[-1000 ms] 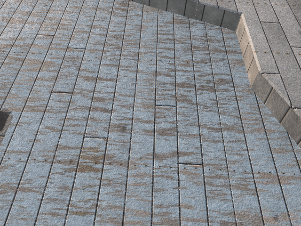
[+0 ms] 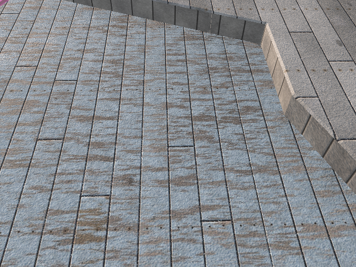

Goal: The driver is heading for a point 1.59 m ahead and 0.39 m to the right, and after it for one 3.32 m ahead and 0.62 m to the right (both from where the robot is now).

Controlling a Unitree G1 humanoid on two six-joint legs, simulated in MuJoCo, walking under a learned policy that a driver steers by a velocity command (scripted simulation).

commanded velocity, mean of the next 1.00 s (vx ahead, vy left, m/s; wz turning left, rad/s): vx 0.48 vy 0.00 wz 0.00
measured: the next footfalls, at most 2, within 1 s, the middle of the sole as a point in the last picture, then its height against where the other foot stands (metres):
right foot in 0.16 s outside the picture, level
left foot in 0.76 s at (147, 244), level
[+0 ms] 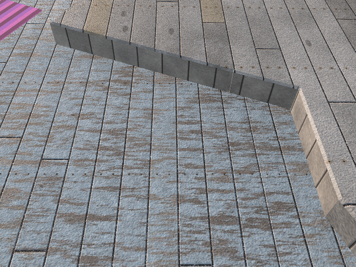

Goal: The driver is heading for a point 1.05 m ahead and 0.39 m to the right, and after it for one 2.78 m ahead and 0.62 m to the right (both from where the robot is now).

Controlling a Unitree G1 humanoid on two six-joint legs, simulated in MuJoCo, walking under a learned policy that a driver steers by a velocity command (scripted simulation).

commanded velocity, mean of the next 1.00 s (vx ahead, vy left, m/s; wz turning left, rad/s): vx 0.50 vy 0.00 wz -0.13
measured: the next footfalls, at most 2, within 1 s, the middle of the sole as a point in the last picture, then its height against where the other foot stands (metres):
right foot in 0.28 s outside the picture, level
left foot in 0.82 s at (155, 228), level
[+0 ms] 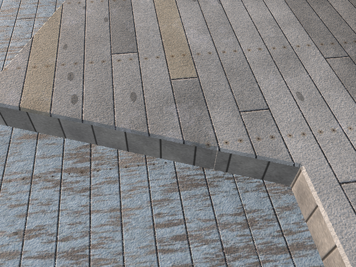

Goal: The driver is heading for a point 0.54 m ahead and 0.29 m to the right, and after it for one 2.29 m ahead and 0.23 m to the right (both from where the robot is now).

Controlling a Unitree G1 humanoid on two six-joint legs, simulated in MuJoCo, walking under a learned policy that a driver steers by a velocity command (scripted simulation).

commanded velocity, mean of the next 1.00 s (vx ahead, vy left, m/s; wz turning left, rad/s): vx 0.50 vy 0.00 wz -0.50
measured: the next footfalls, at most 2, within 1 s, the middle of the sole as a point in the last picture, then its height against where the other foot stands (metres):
right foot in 0.34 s outside the picture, level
left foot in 0.84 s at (201, 228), level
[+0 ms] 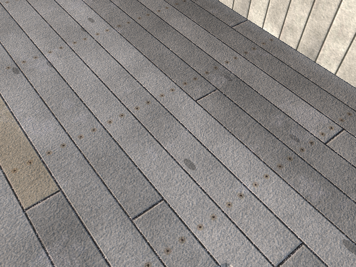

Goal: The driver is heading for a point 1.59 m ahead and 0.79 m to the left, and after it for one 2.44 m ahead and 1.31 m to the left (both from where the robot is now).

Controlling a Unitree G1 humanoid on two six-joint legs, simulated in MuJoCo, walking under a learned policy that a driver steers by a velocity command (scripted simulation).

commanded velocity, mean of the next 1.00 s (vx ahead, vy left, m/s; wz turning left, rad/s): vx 0.50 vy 0.00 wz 0.46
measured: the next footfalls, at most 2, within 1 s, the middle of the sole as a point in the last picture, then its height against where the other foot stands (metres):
right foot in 0.26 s outside the picture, level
left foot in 0.80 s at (110, 251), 0.15 m higher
